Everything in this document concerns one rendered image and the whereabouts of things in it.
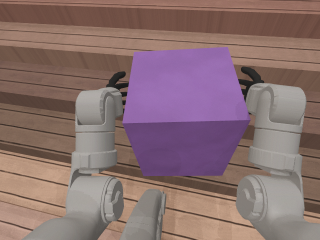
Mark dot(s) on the robot left upper arm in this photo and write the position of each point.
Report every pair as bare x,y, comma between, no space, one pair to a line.
93,202

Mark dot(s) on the left robot thigh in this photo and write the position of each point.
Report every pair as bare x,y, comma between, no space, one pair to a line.
143,221

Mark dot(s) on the right robot forearm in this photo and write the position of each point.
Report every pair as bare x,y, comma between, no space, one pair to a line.
279,114

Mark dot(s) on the left robot forearm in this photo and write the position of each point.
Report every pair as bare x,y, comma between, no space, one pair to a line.
95,116

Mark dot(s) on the robot right upper arm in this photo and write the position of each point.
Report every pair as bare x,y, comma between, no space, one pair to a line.
275,207

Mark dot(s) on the robot left hand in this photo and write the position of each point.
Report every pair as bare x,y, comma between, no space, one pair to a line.
114,80

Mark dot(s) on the carton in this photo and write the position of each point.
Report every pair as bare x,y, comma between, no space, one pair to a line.
185,112

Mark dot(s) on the robot right hand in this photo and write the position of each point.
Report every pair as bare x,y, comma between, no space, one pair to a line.
253,75

